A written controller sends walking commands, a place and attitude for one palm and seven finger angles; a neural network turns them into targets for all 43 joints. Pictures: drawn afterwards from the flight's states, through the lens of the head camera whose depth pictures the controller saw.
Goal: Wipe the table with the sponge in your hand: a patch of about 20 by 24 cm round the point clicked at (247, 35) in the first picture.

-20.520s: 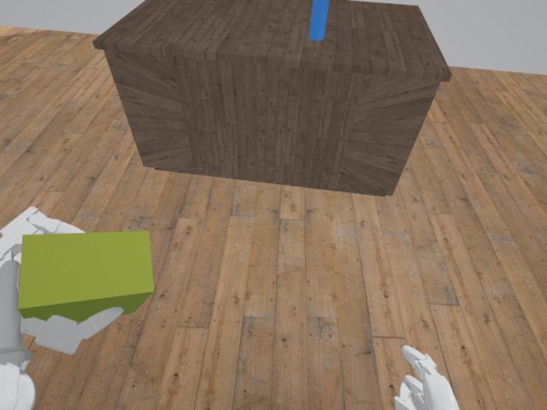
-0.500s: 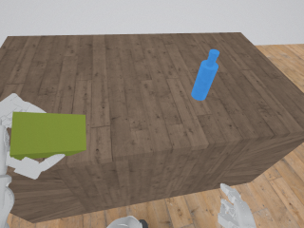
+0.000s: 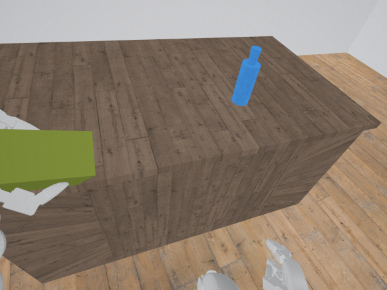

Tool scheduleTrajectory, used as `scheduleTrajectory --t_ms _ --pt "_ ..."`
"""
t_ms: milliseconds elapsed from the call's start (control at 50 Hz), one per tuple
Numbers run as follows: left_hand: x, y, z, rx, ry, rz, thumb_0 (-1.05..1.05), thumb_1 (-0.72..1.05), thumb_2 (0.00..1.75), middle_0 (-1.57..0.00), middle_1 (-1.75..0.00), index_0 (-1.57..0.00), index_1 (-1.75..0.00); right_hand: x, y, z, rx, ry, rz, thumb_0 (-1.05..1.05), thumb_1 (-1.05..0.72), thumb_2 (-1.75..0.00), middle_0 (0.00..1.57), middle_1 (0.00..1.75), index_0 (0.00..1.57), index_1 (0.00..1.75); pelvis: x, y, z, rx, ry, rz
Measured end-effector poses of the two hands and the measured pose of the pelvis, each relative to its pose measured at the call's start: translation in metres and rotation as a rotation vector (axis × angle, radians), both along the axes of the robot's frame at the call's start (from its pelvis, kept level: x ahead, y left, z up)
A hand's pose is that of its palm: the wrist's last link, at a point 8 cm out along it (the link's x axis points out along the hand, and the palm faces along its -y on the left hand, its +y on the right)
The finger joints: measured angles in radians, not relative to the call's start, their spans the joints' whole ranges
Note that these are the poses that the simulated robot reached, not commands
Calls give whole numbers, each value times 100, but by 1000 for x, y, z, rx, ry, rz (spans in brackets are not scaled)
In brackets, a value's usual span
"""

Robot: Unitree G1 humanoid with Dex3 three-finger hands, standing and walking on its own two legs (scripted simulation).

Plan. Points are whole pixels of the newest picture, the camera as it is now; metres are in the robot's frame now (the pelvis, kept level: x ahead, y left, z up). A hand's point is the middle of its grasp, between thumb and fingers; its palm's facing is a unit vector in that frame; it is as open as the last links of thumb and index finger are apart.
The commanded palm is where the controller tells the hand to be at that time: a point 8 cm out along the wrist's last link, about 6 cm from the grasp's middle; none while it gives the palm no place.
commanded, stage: come to a stop and stand still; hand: left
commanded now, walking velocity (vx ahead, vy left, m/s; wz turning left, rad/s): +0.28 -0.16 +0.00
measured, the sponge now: (57, 162) +0.24 +0.25 +0.17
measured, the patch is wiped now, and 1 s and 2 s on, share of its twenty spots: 0.00 0.00 0.00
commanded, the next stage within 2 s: look again from close up in 1.92 s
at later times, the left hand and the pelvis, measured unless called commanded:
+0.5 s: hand out of the picture +0.12 +0.29 +0.20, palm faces +0.46 -0.83 -0.33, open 10.3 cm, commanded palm +0.06 +0.31 +0.21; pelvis -0.10 +0.03 +0.00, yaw -1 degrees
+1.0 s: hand out of the picture +0.04 +0.25 +0.18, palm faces +0.38 -0.82 -0.44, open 10.3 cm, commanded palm -0.01 +0.28 +0.21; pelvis -0.18 +0.01 -0.01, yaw -2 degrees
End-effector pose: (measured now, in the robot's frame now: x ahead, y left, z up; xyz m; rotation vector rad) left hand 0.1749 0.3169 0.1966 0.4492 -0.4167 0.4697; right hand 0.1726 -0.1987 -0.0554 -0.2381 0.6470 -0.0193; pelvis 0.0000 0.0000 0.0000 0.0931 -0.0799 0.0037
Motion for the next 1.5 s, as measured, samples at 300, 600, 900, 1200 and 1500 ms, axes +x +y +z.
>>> scheduleTrajectory --t_ms 300,600,900,1200,1500 --pt "-65 -2 5 186 75 -131 -1 -52 103 -69 -134 -73 -133 -127 -33 -29 -56 247 -173 1 -91 -90 20 30 20 30 -64 14 -9 -128 43 19" --pt "-112 -2 37 91 -5 -89 -1 -52 103 -69 -134 -73 -133 -135 19 -1 67 30 -57 1 -90 -90 20 30 20 30 -114 26 15 -92 15 28" --pt "-162 -22 -24 21 125 -118 -1 -52 103 -69 -133 -73 -133 -185 -32 -21 -34 134 -91 1 -90 -90 20 30 20 30 -164 5 -11 -123 52 16" --pt "-189 -16 45 242 13 -139 -1 -52 103 -69 -133 -73 -133 -238 -22 -27 32 130 -168 1 -90 -90 19 30 20 30 -197 19 2 -117 2 53" --pt "-249 10 27 50 58 -46 -1 -52 103 -69 -133 -73 -132 -248 26 2 -10 55 -34 1 -90 -90 20 30 20 30 -231 39 20 -78 6 61"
